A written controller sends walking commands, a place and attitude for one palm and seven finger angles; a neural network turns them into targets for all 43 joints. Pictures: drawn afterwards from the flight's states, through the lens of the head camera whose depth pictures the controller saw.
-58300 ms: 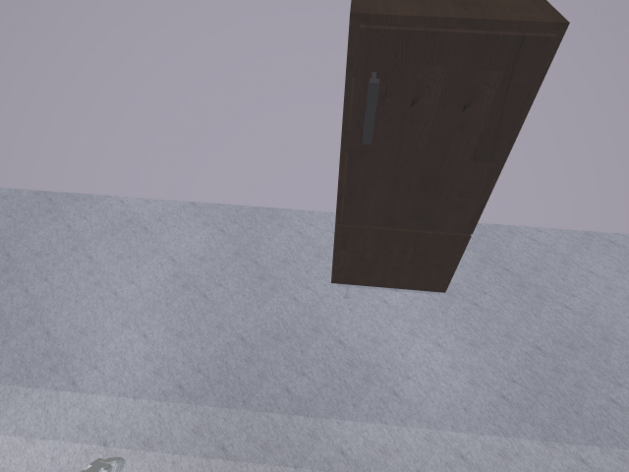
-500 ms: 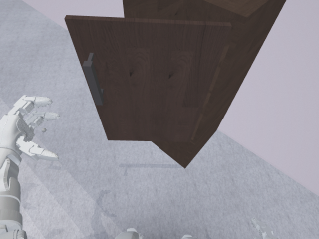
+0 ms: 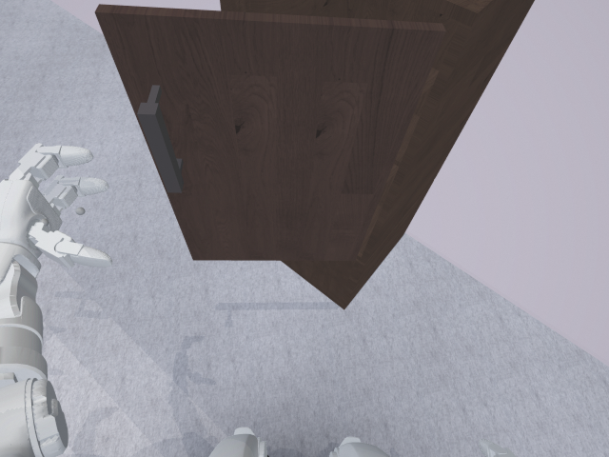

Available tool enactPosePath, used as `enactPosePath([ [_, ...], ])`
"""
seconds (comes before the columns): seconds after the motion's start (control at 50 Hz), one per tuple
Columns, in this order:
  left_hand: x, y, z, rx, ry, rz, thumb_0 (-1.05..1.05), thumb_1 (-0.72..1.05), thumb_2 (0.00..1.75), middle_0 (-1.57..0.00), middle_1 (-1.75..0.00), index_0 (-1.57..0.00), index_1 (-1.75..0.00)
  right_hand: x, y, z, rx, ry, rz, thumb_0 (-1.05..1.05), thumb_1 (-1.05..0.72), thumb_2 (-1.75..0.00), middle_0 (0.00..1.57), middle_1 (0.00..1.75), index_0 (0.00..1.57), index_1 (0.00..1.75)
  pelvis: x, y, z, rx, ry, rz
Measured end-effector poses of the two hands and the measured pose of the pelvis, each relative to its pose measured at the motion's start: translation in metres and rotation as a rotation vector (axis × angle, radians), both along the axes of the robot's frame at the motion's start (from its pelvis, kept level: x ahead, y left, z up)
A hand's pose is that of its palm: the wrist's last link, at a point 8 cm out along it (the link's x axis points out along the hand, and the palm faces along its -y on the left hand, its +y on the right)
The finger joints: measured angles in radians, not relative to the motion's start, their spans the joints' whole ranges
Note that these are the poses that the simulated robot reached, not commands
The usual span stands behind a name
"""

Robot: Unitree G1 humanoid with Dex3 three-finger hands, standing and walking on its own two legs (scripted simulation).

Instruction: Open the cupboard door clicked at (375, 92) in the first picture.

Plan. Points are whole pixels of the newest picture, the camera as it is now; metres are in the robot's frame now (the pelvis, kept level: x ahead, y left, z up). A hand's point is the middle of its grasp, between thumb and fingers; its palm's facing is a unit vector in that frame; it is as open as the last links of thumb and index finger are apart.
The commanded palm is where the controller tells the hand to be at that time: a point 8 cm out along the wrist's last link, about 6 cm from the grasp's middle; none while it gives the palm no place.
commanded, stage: move the hooked fingers beside the handle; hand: left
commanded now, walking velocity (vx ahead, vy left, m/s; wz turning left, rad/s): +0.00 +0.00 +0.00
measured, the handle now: (166, 142) +0.53 +0.21 +0.06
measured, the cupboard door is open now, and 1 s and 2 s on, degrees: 41 41 41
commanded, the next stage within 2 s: slide the fingers in behind the handle in 1.44 s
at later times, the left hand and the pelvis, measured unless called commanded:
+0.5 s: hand (106, 175) +0.46 +0.27 +0.07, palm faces +0.03 -1.00 -0.01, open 14.0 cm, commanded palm +0.44 +0.31 +0.07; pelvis +0.00 +0.01 -0.01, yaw -1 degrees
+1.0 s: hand (108, 172) +0.47 +0.27 +0.06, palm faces +0.04 -1.00 -0.01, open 14.0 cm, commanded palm +0.45 +0.31 +0.06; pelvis +0.00 +0.01 -0.01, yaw -2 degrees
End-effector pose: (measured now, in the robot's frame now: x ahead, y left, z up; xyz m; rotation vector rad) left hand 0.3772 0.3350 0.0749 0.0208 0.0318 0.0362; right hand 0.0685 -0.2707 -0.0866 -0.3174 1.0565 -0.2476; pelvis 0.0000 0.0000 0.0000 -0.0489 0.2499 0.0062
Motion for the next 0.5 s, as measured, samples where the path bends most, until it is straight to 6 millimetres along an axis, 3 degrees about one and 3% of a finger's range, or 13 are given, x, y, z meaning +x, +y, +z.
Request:
enactPosePath([
  [0.5,0.060,-0.014,-0.002,-0.011,-0.002,-0.008,-0.01,-0.50,0.30,-0.30,-1.20,-0.30,-1.20,-0.059,0.010,-0.010,0.002,0.213,-0.095,0.00,-0.91,-0.90,0.20,0.30,0.21,0.30,0.001,0.011,-0.007,-0.015,0.055,-0.013],
])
